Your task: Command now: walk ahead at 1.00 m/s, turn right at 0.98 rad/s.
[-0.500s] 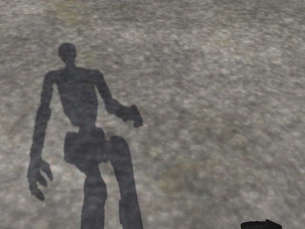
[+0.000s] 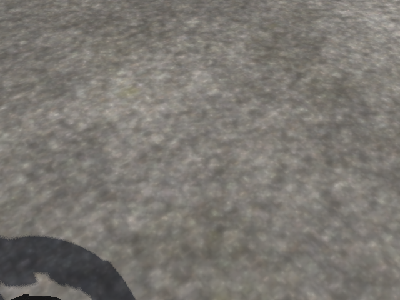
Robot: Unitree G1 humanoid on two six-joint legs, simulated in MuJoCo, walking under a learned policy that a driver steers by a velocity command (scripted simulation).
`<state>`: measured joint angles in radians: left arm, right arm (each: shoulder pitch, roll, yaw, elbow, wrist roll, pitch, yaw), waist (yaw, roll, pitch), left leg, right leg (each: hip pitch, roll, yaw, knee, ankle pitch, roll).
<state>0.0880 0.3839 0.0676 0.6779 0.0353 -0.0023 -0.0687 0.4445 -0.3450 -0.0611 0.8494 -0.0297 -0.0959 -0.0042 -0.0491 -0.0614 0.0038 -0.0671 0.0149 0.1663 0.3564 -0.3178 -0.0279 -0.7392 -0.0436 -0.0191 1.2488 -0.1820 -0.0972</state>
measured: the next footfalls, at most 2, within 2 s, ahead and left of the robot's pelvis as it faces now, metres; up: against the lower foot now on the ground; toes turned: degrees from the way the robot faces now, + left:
right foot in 0.20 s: +0.37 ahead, -0.07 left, +0.00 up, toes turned -11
left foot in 0.64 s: +0.59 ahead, +0.12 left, +0.00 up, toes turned +10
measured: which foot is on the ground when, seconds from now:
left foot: down 0.00-0.20, up 0.22-0.62, down 0.64-1.00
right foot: up 0.00-0.18, down 0.20-0.64, up 0.66-1.00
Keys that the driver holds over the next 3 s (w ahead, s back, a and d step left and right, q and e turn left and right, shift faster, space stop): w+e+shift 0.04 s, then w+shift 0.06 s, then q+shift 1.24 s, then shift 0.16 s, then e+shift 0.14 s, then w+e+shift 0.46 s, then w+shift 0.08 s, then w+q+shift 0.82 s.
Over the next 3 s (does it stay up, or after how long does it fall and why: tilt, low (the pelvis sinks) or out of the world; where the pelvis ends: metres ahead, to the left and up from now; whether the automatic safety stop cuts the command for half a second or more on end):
stays up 1.38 0.38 -0.01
